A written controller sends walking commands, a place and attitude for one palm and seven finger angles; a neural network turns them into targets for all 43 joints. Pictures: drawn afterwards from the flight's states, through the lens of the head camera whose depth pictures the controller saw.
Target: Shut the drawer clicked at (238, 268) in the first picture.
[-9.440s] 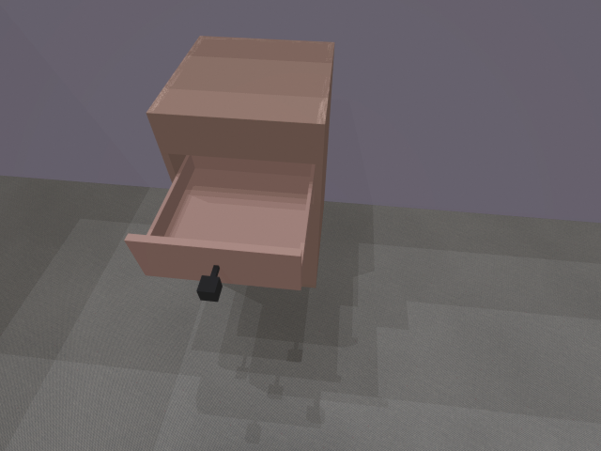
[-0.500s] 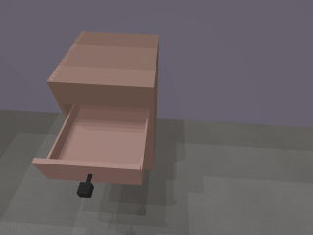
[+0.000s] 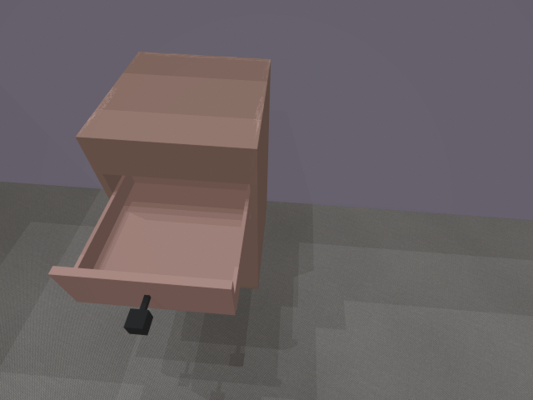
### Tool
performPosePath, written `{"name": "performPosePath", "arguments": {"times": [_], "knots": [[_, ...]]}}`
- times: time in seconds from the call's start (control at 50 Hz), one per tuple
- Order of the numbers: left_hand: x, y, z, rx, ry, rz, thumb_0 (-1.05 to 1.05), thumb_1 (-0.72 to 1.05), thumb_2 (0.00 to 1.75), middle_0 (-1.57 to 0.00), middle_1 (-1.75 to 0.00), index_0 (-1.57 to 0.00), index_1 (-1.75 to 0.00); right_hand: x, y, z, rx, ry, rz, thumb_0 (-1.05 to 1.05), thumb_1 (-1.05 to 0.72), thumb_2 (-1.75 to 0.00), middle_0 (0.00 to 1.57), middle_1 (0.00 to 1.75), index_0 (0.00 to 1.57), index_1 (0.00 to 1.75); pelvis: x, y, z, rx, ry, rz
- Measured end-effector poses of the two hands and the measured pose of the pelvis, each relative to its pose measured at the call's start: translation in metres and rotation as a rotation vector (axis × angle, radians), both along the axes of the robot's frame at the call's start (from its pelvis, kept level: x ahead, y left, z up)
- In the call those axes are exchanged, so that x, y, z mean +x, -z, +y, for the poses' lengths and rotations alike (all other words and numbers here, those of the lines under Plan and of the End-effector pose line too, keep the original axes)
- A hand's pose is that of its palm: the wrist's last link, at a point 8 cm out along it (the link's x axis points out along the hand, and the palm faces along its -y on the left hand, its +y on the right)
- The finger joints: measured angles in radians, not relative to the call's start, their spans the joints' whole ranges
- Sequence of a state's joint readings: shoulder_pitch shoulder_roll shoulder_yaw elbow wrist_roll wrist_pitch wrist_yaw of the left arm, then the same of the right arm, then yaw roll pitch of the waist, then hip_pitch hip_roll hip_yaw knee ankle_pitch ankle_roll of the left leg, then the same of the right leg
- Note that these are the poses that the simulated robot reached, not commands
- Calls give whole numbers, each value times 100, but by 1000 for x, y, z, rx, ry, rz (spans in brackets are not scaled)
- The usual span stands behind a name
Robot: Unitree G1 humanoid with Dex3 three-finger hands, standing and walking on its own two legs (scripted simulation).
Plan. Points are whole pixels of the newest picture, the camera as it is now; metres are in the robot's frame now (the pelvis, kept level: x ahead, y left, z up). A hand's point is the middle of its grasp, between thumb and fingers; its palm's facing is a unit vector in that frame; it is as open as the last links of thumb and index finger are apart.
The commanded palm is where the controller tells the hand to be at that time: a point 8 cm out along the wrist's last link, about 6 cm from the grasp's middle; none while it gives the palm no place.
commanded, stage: look again from close up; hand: left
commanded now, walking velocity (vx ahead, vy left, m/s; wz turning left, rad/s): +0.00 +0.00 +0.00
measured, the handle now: (142, 312) +0.32 +0.29 -0.22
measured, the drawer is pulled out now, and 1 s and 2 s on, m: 0.29 0.29 0.29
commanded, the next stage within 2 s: shuffle to correct the standing spot in 0.50 s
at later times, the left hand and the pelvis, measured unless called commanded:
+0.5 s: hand out of the picture -0.02 +0.14 -0.18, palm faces +0.04 -0.98 -0.18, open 7.4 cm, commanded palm none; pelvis +0.00 -0.02 +0.00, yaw +1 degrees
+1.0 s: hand out of the picture -0.03 +0.19 -0.18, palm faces +0.10 -0.97 -0.22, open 7.4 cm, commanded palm none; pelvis +0.00 +0.01 -0.01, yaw +1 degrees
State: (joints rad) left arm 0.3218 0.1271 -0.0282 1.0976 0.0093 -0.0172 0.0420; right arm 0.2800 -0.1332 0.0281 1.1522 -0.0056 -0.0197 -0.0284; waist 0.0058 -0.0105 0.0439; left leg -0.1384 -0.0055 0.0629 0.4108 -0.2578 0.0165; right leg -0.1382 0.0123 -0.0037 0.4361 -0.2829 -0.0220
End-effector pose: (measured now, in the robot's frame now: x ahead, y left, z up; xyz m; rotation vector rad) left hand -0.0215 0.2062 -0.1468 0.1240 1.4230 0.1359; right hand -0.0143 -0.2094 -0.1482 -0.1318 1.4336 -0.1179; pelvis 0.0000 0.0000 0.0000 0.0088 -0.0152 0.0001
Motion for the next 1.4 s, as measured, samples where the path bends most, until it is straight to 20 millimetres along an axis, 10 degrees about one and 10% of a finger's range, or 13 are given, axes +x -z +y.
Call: {"name": "performPosePath", "arguments": {"times": [0.76, 1.0, 1.4], "knots": [[-11, -2, -18, 12, -43, -10, 0, 91, 89, -20, -30, -20, -30, -10, 4, -17, 12, -21, 33, 0, -91, -90, 20, 30, 20, 30, -4, 1, -19, 2, -20, -4], [-13, 2, 28, 57, -86, 4, 0, 90, 89, -20, -30, -20, -30, 11, -1, -12, -43, -44, 2, 0, -91, -90, 20, 30, 20, 30, -1, 5, 7, 2, -24, 10], [37, -2, 94, 119, -25, -84, 0, 90, 89, -20, -30, -20, -30, 47, 9, 35, -27, -44, -103, 0, -92, -90, 20, 30, 20, 30, 5, 13, 56, 11, 6, 13]]}}
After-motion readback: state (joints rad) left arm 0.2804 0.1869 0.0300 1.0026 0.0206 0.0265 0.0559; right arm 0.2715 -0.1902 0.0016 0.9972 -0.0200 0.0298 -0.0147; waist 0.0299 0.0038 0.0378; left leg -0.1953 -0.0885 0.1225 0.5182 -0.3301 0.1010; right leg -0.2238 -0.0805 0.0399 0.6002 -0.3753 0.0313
